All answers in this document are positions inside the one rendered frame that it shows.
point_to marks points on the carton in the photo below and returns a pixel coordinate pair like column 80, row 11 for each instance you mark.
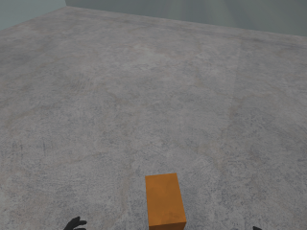
column 164, row 202

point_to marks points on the left robot hand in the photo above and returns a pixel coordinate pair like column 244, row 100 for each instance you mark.
column 74, row 223

